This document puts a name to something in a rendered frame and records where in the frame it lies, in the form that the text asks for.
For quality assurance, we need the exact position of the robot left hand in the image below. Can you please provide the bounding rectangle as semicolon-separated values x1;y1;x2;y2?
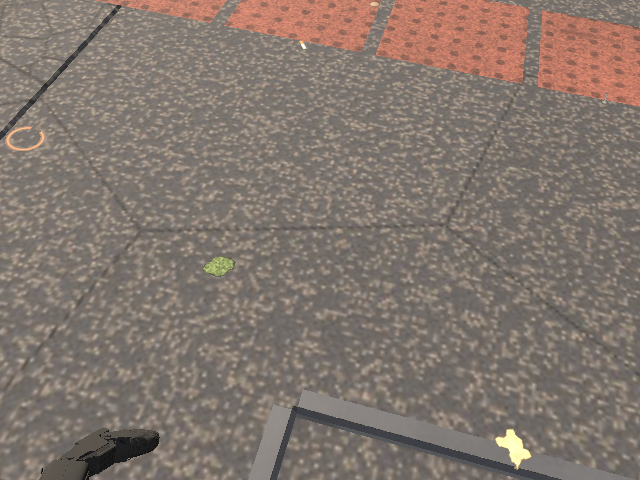
39;428;160;480

